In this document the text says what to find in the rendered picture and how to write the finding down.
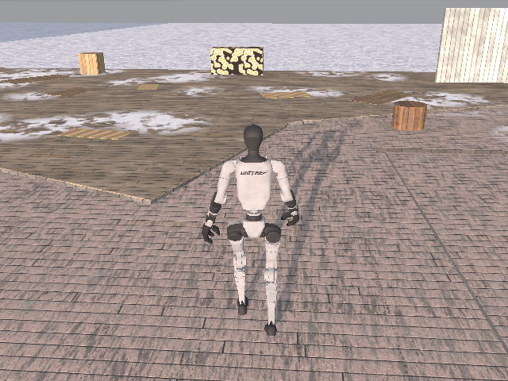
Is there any right robot hand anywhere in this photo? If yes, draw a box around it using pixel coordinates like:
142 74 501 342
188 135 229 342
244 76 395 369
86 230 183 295
281 212 300 226

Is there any left robot upper arm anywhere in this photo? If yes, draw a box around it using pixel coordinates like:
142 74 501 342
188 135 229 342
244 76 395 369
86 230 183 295
214 160 237 204

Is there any robot right forearm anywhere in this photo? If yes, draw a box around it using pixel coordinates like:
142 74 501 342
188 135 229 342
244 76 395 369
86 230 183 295
285 190 298 216

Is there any robot right shin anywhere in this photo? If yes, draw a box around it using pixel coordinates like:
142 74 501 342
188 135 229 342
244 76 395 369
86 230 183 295
266 269 277 325

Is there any left robot hand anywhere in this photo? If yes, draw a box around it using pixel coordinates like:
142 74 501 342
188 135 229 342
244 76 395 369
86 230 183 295
202 223 220 244

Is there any robot left forearm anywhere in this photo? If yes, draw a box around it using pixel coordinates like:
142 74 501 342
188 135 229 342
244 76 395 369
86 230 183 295
205 192 221 227

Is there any right robot upper arm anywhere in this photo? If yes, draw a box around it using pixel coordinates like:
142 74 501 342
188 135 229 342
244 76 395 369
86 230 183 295
270 160 293 202

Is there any humanoid robot torso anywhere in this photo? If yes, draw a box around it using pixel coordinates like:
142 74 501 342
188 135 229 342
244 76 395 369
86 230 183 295
235 156 272 238

